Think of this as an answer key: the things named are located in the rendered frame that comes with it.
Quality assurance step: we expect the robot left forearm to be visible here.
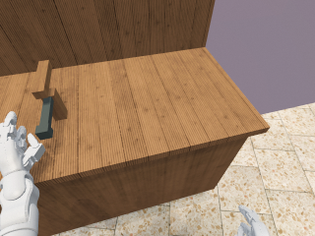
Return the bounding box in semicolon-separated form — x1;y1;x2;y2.
0;170;39;236

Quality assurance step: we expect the counter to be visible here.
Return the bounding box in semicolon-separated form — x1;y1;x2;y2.
0;0;271;236

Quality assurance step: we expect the tap lever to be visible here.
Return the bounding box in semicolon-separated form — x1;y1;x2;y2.
34;96;54;141

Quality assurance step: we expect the robot right hand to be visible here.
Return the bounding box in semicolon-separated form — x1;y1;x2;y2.
234;205;271;236

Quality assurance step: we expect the robot left hand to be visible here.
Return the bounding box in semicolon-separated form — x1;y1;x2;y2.
0;111;46;178

